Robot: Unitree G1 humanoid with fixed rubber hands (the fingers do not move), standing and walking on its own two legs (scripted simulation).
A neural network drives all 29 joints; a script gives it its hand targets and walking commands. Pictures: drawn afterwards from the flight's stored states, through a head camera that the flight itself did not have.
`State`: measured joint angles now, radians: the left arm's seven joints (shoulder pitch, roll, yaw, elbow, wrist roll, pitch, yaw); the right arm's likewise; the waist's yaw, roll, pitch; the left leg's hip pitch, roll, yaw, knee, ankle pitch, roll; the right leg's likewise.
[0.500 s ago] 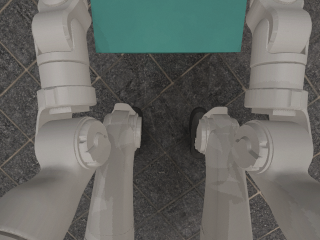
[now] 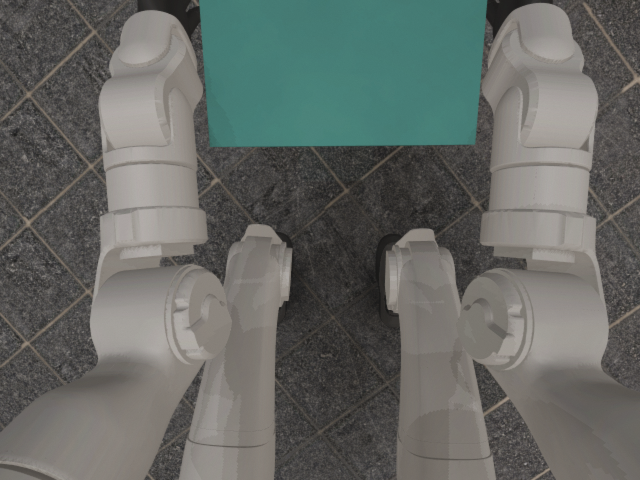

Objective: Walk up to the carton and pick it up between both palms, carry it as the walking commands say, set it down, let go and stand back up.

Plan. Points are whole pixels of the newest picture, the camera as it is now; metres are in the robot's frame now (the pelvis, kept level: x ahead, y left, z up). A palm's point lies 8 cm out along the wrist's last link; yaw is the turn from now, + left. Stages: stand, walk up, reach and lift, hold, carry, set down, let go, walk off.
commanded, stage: reach and lift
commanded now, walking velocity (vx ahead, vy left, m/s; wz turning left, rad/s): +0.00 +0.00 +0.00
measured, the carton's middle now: (339, 33) +0.54 +0.01 -0.15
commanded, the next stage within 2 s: none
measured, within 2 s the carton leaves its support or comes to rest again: neither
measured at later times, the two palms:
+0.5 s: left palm (106, 1) +0.50 +0.17 +0.00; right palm out of the picture +0.52 -0.13 +0.01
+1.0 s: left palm out of the picture +0.48 +0.16 +0.13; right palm out of the picture +0.49 -0.15 +0.13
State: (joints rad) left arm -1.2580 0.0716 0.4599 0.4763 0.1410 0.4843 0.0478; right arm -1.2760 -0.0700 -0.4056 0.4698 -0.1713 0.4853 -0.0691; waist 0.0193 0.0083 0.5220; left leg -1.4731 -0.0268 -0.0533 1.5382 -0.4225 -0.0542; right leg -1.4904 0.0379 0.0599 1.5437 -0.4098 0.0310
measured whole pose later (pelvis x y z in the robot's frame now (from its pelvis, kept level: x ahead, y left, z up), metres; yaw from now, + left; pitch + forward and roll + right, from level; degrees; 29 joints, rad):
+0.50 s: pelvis +0.01 +0.00 +0.06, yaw +0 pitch +15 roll +1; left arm -1.08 0.03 0.46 0.43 0.16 0.45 0.02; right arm -1.10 0.02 -0.40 0.41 -0.19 0.46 -0.07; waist 0.02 0.00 0.49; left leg -1.19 -0.02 -0.06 1.31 -0.38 -0.05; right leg -1.21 0.03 0.06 1.32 -0.37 0.02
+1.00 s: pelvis +0.10 +0.00 +0.14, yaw +0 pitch +23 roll +1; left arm -0.67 -0.15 0.56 0.59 0.41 0.46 -0.05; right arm -0.70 0.16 -0.50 0.59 -0.43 0.46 0.02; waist 0.02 0.00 -0.17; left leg -0.99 -0.01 -0.04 0.91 -0.33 -0.04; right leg -1.02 0.03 0.07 0.93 -0.33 0.01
